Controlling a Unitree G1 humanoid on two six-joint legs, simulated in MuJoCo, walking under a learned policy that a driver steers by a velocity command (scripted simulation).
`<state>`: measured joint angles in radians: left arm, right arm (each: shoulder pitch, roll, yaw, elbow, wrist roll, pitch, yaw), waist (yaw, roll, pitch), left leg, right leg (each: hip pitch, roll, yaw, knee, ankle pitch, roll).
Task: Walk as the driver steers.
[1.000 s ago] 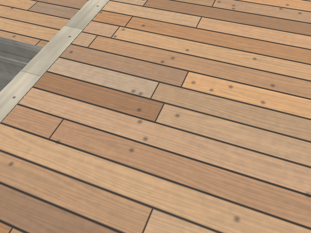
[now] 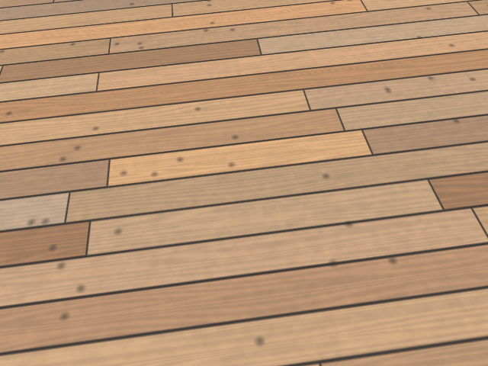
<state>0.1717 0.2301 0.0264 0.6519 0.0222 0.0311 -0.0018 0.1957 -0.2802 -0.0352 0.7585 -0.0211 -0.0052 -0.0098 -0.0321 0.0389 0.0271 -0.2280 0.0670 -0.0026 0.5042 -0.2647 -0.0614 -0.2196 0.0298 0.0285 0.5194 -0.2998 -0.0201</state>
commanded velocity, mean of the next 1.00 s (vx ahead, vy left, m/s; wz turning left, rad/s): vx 0.01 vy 0.00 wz -0.03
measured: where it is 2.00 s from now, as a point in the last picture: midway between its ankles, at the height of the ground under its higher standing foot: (239, 360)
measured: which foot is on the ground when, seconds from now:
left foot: down 0.00-1.00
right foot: down 0.00-1.00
